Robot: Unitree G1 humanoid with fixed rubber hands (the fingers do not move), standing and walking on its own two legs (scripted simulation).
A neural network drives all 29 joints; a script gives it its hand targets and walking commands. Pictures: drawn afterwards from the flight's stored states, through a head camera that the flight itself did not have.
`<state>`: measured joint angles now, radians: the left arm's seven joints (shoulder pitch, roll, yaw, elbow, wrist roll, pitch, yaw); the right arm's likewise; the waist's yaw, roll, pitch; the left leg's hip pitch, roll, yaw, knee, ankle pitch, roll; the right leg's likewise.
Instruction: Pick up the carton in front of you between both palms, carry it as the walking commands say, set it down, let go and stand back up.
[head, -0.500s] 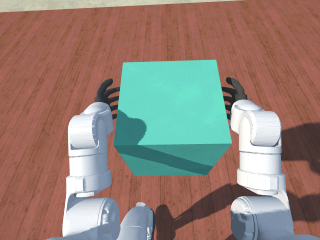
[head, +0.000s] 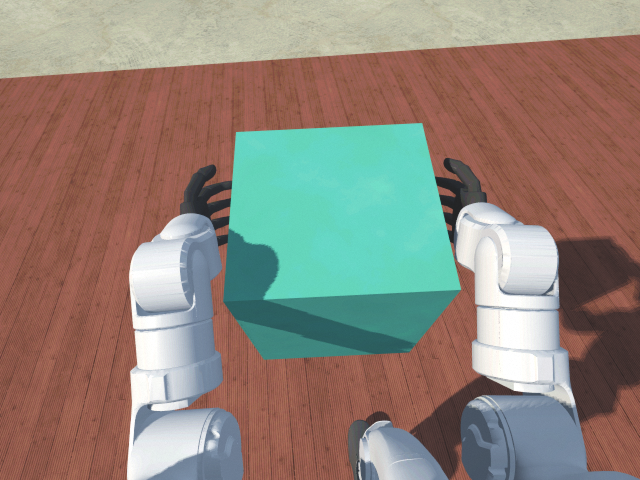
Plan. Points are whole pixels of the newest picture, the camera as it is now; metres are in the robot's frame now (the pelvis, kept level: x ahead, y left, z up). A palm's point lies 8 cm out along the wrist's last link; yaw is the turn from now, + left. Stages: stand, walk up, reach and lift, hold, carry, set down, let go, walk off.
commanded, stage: carry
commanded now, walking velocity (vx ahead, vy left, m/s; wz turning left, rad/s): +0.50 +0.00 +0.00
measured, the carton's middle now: (333, 256) +0.37 -0.02 +0.03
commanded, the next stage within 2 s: none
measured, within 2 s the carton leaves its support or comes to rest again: neither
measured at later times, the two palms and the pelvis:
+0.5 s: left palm (202, 85) +0.67 +0.15 +0.08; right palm (387, 77) +0.68 -0.15 +0.07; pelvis +0.31 -0.02 -0.03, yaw +0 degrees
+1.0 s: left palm (229, 5) +0.99 +0.13 +0.05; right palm (371, 1) +0.97 -0.17 +0.05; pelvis +0.62 +0.00 -0.06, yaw +0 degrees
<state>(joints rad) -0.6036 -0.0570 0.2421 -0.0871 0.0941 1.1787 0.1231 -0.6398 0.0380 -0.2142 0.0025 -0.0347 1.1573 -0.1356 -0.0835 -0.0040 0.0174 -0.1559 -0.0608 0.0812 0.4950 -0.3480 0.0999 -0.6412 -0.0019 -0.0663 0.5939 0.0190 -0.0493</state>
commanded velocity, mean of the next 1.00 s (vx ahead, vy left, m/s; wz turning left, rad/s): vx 0.50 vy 0.00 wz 0.00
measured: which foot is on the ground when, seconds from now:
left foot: down 0.00-0.06, up 0.08-0.56, down 0.58-1.00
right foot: up 0.00-0.06, down 0.08-0.56, up 0.58-1.00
